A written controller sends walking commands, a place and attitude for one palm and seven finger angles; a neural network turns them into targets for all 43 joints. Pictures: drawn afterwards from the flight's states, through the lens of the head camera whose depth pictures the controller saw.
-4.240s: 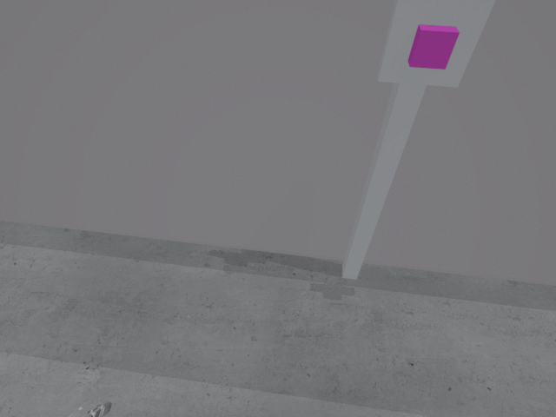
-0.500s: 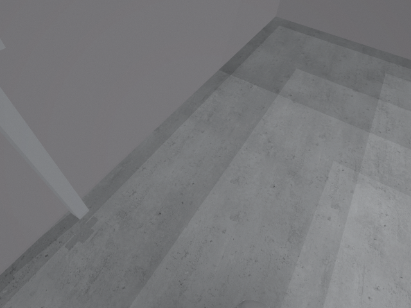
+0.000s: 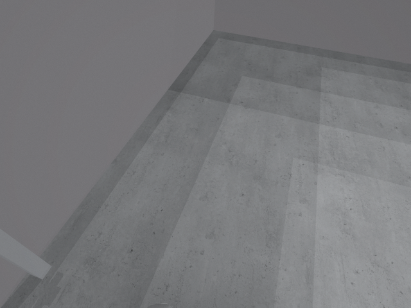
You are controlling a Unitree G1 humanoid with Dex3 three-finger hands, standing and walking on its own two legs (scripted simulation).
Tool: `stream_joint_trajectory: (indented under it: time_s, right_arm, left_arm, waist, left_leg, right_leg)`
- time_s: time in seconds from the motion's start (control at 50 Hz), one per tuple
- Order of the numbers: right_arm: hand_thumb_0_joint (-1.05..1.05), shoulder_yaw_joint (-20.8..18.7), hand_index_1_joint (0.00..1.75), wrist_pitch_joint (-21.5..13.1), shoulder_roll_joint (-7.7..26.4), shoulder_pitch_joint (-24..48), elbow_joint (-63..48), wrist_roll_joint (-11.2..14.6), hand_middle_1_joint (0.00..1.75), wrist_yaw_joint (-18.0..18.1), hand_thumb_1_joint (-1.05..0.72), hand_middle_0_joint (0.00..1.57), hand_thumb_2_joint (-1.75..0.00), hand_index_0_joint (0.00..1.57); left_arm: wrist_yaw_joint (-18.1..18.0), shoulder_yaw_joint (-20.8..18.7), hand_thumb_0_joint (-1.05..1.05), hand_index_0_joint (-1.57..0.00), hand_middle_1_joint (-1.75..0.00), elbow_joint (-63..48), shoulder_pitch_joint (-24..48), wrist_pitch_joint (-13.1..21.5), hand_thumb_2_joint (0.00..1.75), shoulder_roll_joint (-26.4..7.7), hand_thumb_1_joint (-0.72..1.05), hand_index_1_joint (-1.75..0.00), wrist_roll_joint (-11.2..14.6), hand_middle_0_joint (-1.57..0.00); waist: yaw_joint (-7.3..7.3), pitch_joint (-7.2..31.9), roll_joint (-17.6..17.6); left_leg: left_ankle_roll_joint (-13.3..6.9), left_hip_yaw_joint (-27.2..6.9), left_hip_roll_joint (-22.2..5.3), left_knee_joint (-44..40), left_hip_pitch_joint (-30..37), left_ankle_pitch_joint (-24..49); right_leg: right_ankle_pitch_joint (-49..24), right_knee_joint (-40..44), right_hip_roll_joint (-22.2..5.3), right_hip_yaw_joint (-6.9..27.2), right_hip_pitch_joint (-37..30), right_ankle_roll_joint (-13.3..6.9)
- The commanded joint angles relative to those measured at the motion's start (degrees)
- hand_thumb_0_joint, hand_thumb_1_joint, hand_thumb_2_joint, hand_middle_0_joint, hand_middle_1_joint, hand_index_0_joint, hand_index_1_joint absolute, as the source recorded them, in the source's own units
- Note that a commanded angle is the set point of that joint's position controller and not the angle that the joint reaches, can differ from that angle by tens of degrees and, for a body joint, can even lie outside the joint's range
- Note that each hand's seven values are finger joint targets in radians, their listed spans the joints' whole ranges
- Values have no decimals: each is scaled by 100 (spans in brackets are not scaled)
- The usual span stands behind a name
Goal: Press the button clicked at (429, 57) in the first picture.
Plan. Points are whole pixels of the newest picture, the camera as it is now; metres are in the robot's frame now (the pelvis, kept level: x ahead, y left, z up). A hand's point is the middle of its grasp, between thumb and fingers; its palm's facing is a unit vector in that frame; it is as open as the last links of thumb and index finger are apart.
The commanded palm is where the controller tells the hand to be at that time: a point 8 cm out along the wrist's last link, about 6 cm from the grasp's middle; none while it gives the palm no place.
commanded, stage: walk to a spot facing it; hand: left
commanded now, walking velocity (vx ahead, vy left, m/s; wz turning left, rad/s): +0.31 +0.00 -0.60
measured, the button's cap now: out of the picture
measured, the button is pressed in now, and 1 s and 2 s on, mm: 0 0 0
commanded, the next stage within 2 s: turn to face it in 0.78 s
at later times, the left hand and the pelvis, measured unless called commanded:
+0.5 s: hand (175, 222) +0.36 +0.12 -0.16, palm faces -0.40 -0.90 -0.18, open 7.4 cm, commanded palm none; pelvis +0.16 -0.01 -0.01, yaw -21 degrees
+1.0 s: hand (194, 196) +0.46 +0.07 -0.18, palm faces -0.42 -0.89 -0.20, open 7.3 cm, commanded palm none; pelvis +0.34 -0.09 -0.01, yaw -30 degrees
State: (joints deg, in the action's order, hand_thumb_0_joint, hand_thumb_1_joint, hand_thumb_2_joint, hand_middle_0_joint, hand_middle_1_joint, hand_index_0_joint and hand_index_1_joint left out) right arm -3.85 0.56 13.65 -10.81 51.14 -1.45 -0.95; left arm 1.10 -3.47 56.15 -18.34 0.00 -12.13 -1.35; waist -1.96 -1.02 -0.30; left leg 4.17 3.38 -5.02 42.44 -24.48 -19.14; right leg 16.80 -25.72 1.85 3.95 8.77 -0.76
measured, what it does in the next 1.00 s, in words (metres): walks ahead, turning right: left foot, then right foot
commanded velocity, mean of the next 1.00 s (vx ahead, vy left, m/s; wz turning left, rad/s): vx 0.25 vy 0.00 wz -0.35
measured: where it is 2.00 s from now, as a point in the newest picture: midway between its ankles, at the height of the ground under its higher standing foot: (231, 289)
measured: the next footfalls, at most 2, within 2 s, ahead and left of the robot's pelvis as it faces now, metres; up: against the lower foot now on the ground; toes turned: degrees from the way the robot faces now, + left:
left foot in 0.06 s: +0.11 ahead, +0.13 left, +0.00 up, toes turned +3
right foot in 0.56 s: +0.29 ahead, -0.18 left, +0.00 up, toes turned -31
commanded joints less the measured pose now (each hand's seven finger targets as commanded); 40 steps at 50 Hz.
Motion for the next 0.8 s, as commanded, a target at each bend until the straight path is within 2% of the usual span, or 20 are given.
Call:
stream_joint_trajectory:
  time_s: [0.0,0.02,0.04,0.06,0.1,0.14,0.18,0.3,0.42,0.46,0.48,0.5,0.52,0.54,0.56,0.6,0.64,0.68,0.74,0.78]
  right_arm:
    - [0,-94,30,-347,563,-573,-272,51,30,130,-90,20,-90,20]
    - [0,-188,30,-394,1010,-1258,-70,2,30,215,-90,20,-90,20]
    - [0,-302,30,-361,1592,-1768,-4,-57,30,221,-90,20,-90,20]
    - [0,-231,30,-331,1443,-1535,-47,-46,30,214,-90,20,-90,20]
    - [0,-80,30,-388,901,-909,-140,-25,30,233,-90,20,-90,20]
    - [0,-4,30,-473,605,-613,-120,-1,30,259,-90,20,-90,20]
    - [0,12,30,-532,475,-824,16,8,30,273,-90,20,-90,20]
    - [0,-15,30,-552,382,-1434,441,9,30,269,-90,20,-90,20]
    - [0,-66,30,-476,447,-1724,682,-58,30,218,-90,20,-90,20]
    - [0,-108,30,-467,552,-1704,672,-53,30,207,-90,20,-90,20]
    - [0,-128,30,-464,658,-1636,636,-37,30,203,-90,20,-90,20]
    - [0,-137,30,-457,765,-1510,577,-4,30,185,-90,20,-90,20]
    - [0,-116,30,-446,711,-1429,472,66,30,111,-90,20,-90,20]
    - [0,-15,30,-448,260,-1513,218,143,30,84,-90,20,-90,20]
    - [0,17,30,-452,243,-965,0,149,30,148,-90,20,-90,20]
    - [0,-53,30,-442,341,-668,-15,86,30,181,-90,20,-90,20]
    - [0,-22,30,-304,244,-775,186,-3,30,161,-90,20,-90,20]
    - [0,9,30,-189,113,-1095,301,-36,30,154,-90,20,-90,20]
    - [0,7,30,-146,61,-967,225,-32,30,108,-90,20,-90,20]
    - [0,4,30,-159,88,-583,65,-37,30,75,-90,20,-90,20]
  left_arm:
    - [-57,-324,0,-20,-30,-533,520,134,90,-1026,90,-30,24,-20]
    - [-11,-254,0,-20,-30,-634,548,107,90,-670,90,-30,52,-20]
    - [61,-183,0,-20,-30,-765,456,110,90,-321,90,-30,76,-20]
    - [59,-242,0,-20,-30,-818,614,101,90,-548,90,-30,5,-20]
    - [172,-326,0,-20,-30,-693,813,78,90,-597,90,-30,-49,-20]
    - [237,-301,0,-20,-30,-512,505,26,90,-430,90,-30,-67,-20]
    - [234,-284,0,-20,-30,-481,462,-43,90,-249,90,-30,-67,-20]
    - [251,-201,0,-20,-30,-709,1257,-110,90,-27,90,-30,-80,-20]
    - [251,-124,0,-20,-30,-888,2090,-25,90,39,90,-30,-57,-20]
    - [232,-142,0,-20,-30,-838,1891,28,90,-68,90,-30,-64,-20]
    - [216,-168,0,-20,-30,-730,1503,73,90,-152,90,-30,-67,-20]
    - [184,-221,0,-20,-30,-498,717,136,90,-336,90,-30,-74,-20]
    - [131,-347,0,-20,-30,-213,-232,219,90,-830,90,-30,-86,-20]
    - [19,-494,0,-20,-30,-79,-929,276,90,-1566,90,-30,-53,-20]
    - [-47,-552,0,-20,-30,8,-1042,211,90,-1954,90,-30,117,-20]
    - [-82,-415,0,-20,-30,-319,-89,197,90,-1472,90,-30,123,-20]
    - [-130,-260,0,-20,-30,-440,611,270,90,-988,90,-30,79,-20]
    - [-139,-205,0,-20,-30,-422,781,341,90,-837,90,-30,10,-20]
    - [-126,-180,0,-20,-30,-329,716,384,90,-767,90,-30,-5,-20]
    - [-110,-196,0,-20,-30,-298,578,392,90,-751,90,-30,7,-20]
  waist:
    - [471,-13,-466]
    - [773,341,780]
    - [874,502,2203]
    - [806,176,1869]
    - [495,-614,1067]
    - [230,-447,759]
    - [208,-310,753]
    - [360,-495,682]
    - [590,-691,812]
    - [420,-442,777]
    - [223,-141,823]
    - [-181,341,718]
    - [-652,991,208]
    - [-809,1725,-1065]
    - [-795,1800,-1149]
    - [-377,861,-544]
    - [102,278,28]
    - [381,208,-259]
    - [464,114,-470]
    - [357,43,-544]
  left_leg:
    - [-62,142,176,-1621,1959,447]
    - [-263,-820,-675,-2241,2987,-556]
    - [-737,-2605,-2247,-2982,3367,-1780]
    - [-941,-3077,-2590,-3502,2392,-2905]
    - [-819,-2209,-2117,-3666,1419,-2468]
    - [-656,-944,-1728,-3380,1527,-869]
    - [-684,-248,-1566,-3245,1700,198]
    - [-920,562,-1629,-3092,2388,1574]
    - [-872,1210,-1675,-2723,2502,2496]
    - [-806,1425,-1706,-2102,2667,3930]
    - [-738,1583,-1673,-1457,2726,4854]
    - [-566,1735,-1541,-377,2474,5252]
    - [-328,1716,-1390,1015,1205,4273]
    - [-15,1443,-428,2881,-866,-910]
    - [-59,564,-232,3963,-1632,-1667]
    - [-77,-155,-579,4151,-1689,-543]
    - [-61,-168,-765,3328,-979,-37]
    - [4,-56,-695,2732,-573,27]
    - [59,-25,-547,2042,-568,386]
    - [79,-8,-479,1570,-678,606]
  right_leg:
    - [281,145,-856,1244,1424,-580]
    - [601,-1185,-243,721,2179,-317]
    - [1763,-3026,280,-258,3186,0]
    - [1609,-3815,-131,-87,3216,-16]
    - [665,-4480,-507,-202,3216,28]
    - [26,-4506,-674,-332,3015,123]
    - [-338,-4459,-717,-387,3004,207]
    - [-649,-3442,-886,-717,3509,324]
    - [-520,-1715,-610,-1200,2739,64]
    - [-256,-1368,-332,-1394,2170,-136]
    - [-114,-1132,-123,-1556,1569,-252]
    - [-313,-753,98,-1687,406,-359]
    - [-785,-533,-265,-1190,-1550,-552]
    - [-1412,-274,-2077,1627,-3168,-1207]
    - [-2451,300,-2741,2750,-3068,-1590]
    - [-1455,666,-2447,2226,-1567,-1389]
    - [-1435,900,-1902,1121,11,-1102]
    - [-1747,1009,-1616,607,698,-1017]
    - [-1534,1127,-1338,487,907,-1009]
    - [-1371,1134,-1240,507,825,-1016]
